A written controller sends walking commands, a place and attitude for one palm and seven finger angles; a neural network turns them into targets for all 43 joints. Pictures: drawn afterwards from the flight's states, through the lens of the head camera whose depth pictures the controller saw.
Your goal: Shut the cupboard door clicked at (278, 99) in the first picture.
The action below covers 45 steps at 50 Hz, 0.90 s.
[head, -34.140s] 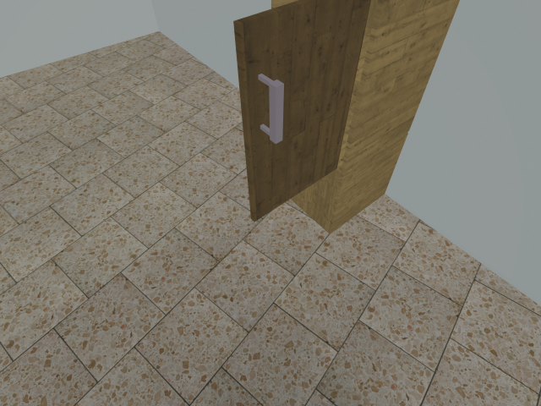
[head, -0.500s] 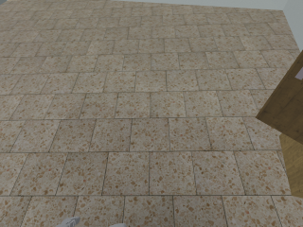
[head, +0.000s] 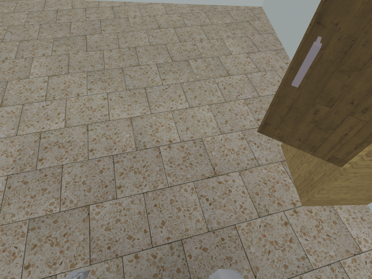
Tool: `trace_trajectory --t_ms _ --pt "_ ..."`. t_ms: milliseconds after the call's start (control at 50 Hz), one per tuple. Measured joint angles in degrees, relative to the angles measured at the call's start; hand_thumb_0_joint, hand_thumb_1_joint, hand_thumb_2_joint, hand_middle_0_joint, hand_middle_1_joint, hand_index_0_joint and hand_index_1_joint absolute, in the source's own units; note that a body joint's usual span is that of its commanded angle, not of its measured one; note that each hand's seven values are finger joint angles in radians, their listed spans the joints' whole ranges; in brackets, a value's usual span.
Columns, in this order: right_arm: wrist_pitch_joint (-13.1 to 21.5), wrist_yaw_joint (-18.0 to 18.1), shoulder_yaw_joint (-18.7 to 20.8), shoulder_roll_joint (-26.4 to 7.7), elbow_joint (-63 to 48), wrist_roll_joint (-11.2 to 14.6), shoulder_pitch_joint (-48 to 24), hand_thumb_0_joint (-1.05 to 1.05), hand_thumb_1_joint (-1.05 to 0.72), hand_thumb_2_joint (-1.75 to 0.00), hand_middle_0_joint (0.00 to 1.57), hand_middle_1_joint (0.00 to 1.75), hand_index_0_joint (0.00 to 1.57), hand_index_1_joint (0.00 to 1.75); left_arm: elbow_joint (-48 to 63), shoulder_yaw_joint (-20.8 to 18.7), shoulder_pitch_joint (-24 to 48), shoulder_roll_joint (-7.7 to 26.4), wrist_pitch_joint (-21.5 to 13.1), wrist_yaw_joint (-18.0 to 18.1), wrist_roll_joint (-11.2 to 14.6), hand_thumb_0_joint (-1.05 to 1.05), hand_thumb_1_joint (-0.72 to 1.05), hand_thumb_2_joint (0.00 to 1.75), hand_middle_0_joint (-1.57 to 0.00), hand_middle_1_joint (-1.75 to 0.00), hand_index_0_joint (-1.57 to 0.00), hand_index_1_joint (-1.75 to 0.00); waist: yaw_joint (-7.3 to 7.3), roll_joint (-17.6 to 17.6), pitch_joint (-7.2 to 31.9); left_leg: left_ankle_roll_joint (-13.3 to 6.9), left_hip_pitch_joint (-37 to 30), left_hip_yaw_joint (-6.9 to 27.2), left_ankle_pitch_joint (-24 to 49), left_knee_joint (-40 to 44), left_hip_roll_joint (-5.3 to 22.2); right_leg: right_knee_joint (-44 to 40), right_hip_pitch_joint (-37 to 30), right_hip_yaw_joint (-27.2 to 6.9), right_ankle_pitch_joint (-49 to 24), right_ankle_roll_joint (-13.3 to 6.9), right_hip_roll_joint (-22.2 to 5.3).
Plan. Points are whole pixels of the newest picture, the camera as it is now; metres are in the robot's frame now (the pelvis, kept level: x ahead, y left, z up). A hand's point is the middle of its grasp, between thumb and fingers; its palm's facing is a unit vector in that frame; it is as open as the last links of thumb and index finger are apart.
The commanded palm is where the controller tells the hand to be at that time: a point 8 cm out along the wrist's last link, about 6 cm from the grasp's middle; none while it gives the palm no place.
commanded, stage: turn to face it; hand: left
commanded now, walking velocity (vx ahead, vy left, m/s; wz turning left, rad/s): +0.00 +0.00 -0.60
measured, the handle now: (306, 62) +0.73 -0.33 +0.07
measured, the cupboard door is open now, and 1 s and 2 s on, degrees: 59 59 59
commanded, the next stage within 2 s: take the last steps up to it in 0.66 s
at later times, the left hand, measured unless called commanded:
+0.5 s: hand (126, 277) +0.14 +0.15 -0.16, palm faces -0.21 -0.95 -0.23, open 7.4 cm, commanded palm none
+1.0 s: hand (148, 266) +0.17 +0.10 -0.16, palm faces -0.34 -0.91 -0.24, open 7.4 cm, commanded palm none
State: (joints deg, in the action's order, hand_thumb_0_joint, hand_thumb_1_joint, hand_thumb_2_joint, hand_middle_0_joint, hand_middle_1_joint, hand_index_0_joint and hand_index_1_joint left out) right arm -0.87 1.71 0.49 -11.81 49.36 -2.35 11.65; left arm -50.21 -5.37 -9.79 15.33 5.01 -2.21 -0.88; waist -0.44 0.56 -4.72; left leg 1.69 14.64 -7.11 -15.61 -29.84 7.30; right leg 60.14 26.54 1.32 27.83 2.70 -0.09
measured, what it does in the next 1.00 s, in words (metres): steps on the spot, turning right: right foot, then left foot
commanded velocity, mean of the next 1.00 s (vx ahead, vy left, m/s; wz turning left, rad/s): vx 0.08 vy -0.04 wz -0.33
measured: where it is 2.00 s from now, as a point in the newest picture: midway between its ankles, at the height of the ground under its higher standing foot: (241, 267)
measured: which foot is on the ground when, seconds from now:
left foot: down 0.00-0.14, up 0.16-0.52, down 0.54-0.88, up 0.90-1.00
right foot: up 0.00-0.12, down 0.14-0.54, up 0.56-0.86, down 0.88-1.00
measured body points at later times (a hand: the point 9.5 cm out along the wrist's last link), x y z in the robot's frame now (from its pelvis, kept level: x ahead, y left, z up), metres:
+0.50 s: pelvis +0.02 -0.03 +0.00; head +0.06 -0.04 +0.45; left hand +0.15 +0.20 -0.14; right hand +0.05 -0.30 -0.14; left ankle +0.07 +0.10 -0.72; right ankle -0.01 -0.14 -0.74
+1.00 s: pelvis +0.04 -0.06 +0.00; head +0.05 -0.09 +0.45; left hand +0.18 +0.15 -0.14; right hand -0.04 -0.31 -0.16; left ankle +0.07 +0.07 -0.67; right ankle -0.03 -0.14 -0.74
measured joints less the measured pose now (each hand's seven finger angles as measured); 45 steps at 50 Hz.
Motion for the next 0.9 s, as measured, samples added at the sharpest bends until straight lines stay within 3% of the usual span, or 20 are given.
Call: trace_trajectory --t_ms 80,140,200,280,400,480,520,560,600,660,700,760,840,880,900 --pt "-0.2 -0.4 0.9 -1.1 0.7 0.0 0.9 0.0 -0.9 -0.9 0.21 0.3 0.2 0.3 0.5 0.4 0.8 -0.5 -0.2 -0.3 0.1 0.01 0.91 0.9 -0.19 -0.3 -0.2 -0.29 0.77 -2.0 -0.5 1.3 -0.7 -2.4 -1.3 -1.5 2.4 -11.4 -4.2 1.9 -1.6 -0.4 -0.9" --pt "-0.7 -0.8 1.7 -2.4 1.1 0.6 2.2 0.0 -0.9 -0.9 0.21 0.3 0.2 0.3 1.3 1.0 0.6 -0.5 -1.4 -0.6 0.0 0.01 0.91 0.9 -0.19 -0.3 -0.2 -0.29 1.18 -2.6 0.2 2.7 0.7 -4.1 -4.5 -6.9 3.6 -25.4 -10.0 2.4 -10.3 -2.0 -1.3" --pt "-2.7 -0.5 2.6 -4.5 2.4 1.0 0.9 0.0 -0.9 -0.9 0.21 0.3 0.2 0.3 0.6 1.8 1.1 -2.2 -2.9 0.5 0.0 0.01 0.91 0.9 -0.19 -0.3 -0.2 -0.29 1.4 -4.9 -0.6 2.8 7.0 1.9 -14.5 -23.1 1.6 -22.9 -8.7 1.5 -8.0 -4.0 0.1" --pt "-3.0 -0.3 2.8 -4.8 2.9 1.1 -0.6 0.01 -0.9 -0.9 0.2 0.3 0.2 0.3 0.3 2.3 -0.2 -3.3 -3.0 1.6 0.1 0.01 0.91 0.9 -0.2 -0.3 -0.2 -0.3 1.31 -3.9 -0.5 3.4 13.2 4.0 -11.4 -34.1 -1.9 -27.4 -10.2 -1.0 -10.6 -4.4 0.2" --pt "-2.3 -0.9 2.3 -3.2 1.9 1.3 -1.8 0.01 -0.9 -0.9 0.2 0.3 0.2 0.3 -1.0 2.7 -1.8 -3.5 -2.7 1.8 -0.2 0.01 0.91 0.9 -0.2 -0.3 -0.21 -0.3 0.88 -1.4 0.7 3.7 12.7 4.8 -7.4 -24.7 -3.6 -31.7 -11.8 -4.1 -13.0 -4.6 1.0" --pt "-1.8 -0.7 1.8 -2.1 1.8 1.5 -2.3 0.01 -0.9 -0.9 0.2 0.3 0.2 0.3 -1.7 2.5 -2.5 -3.4 -2.5 1.8 -0.3 0.01 0.9 0.9 -0.2 -0.3 -0.21 -0.3 0.23 -0.3 1.5 3.0 8.4 4.9 -6.5 -14.5 -4.9 -31.0 -11.7 -5.8 -12.4 -4.0 1.9" --pt "-1.0 -0.6 1.5 -1.6 1.7 1.6 -2.0 0.0 -0.9 -0.9 0.2 0.3 0.2 0.3 -2.2 2.3 -2.8 -3.3 -2.2 1.9 -0.1 0.01 0.9 0.9 -0.2 -0.3 -0.21 -0.3 0.18 0.0 2.0 2.5 4.4 4.7 -1.8 -6.0 -5.4 -29.2 -11.1 -6.5 -11.3 -3.4 2.4" --pt "-0.1 -0.4 1.1 -1.2 1.8 1.3 -1.4 0.0 -0.9 -0.9 0.2 0.3 0.2 0.3 -2.5 2.0 -2.8 -2.9 -1.7 2.0 0.4 0.01 0.9 0.9 -0.2 -0.3 -0.21 -0.3 0.44 0.2 2.7 -0.4 2.8 4.6 -0.6 -2.5 -5.1 -24.9 -9.2 -6.5 -7.5 -2.9 3.1" --pt "0.0 -0.2 0.4 -0.3 1.9 0.7 -1.1 0.0 -0.9 -0.9 0.2 0.3 0.2 0.3 -2.8 1.7 -2.3 -2.1 -1.2 1.9 0.3 0.01 0.91 0.9 -0.2 -0.3 -0.21 -0.3 0.22 1.3 2.2 -1.9 2.4 3.5 -1.5 -3.4 -4.9 -15.8 -6.4 -5.6 -0.9 -2.5 2.8" --pt "0.1 0.1 -0.4 0.8 2.2 0.1 0.0 0.0 -0.9 -0.9 0.2 0.3 0.2 0.3 -3.0 1.1 -1.7 -1.5 -0.8 1.5 0.0 0.01 0.91 0.9 -0.2 -0.3 -0.2 -0.3 0.26 1.5 1.6 -1.8 0.7 2.6 -0.7 -1.3 -4.0 -4.4 -2.9 -3.5 0.6 -1.7 2.1" --pt "0.1 0.3 -0.5 1.0 2.6 0.0 0.5 0.0 -0.9 -0.9 0.21 0.3 0.2 0.3 -2.9 1.0 -1.2 -1.5 -0.6 1.3 0.0 0.01 0.91 0.9 -0.2 -0.3 -0.2 -0.29 0.29 0.9 1.1 -1.7 -0.2 2.2 0.1 0.2 -3.3 -2.9 -2.5 -2.3 0.3 -1.3 1.3" --pt "-0.1 0.3 -0.2 0.9 3.5 0.0 1.1 0.0 -0.9 -0.9 0.21 0.3 0.2 0.3 -2.8 1.2 -0.8 -1.9 -0.6 1.1 0.0 0.01 0.91 0.9 -0.19 -0.3 -0.2 -0.29 0.48 -0.5 0.7 -1.2 -0.9 1.2 0.3 1.0 -2.2 -7.7 -4.1 -0.9 -0.5 -1.1 0.2" --pt "-0.5 -0.1 0.6 0.2 4.9 0.1 2.2 0.0 -0.9 -0.9 0.21 0.3 0.2 0.3 -3.2 1.5 -0.8 -2.7 -1.2 0.8 0.1 0.01 0.91 0.9 -0.19 -0.3 -0.2 -0.29 1.21 -2.4 0.9 0.0 -0.6 0.2 -1.3 -1.4 -0.7 -20.7 -9.8 0.9 -5.0 -1.7 0.0" --pt "-0.9 -0.4 1.1 -0.3 5.7 0.5 3.3 0.0 -0.9 -0.9 0.21 0.3 0.2 0.3 -3.3 1.6 -1.7 -2.8 -1.9 0.5 -0.2 0.01 0.91 0.9 -0.19 -0.3 -0.2 -0.29 1.19 -2.6 2.0 0.6 0.8 -0.4 -4.6 -5.5 -0.2 -28.4 -13.1 0.8 -8.4 -3.3 0.1" --pt "-1.4 -0.5 1.4 -0.9 6.4 0.7 3.5 0.0 -0.9 -0.9 0.21 0.3 0.2 0.3 -3.8 1.7 -1.8 -3.3 -2.3 0.5 -0.4 0.01 0.91 0.9 -0.19 -0.3 -0.2 -0.29 1.28 -3.6 2.2 0.6 2.2 0.8 -9.3 -9.9 0.0 -27.9 -13.1 1.0 -8.8 -4.1 0.8"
